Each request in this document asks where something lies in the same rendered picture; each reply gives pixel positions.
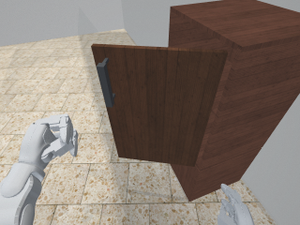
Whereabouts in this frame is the right robot hand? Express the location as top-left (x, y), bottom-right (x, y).
top-left (217, 184), bottom-right (255, 225)

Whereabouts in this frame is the cupboard door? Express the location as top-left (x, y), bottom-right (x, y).
top-left (91, 43), bottom-right (228, 167)

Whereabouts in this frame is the left robot hand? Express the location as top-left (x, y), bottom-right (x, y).
top-left (18, 113), bottom-right (79, 170)

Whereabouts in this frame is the handle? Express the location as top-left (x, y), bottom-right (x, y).
top-left (97, 57), bottom-right (116, 108)

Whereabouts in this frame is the robot left forearm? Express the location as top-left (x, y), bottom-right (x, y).
top-left (0, 162), bottom-right (46, 225)

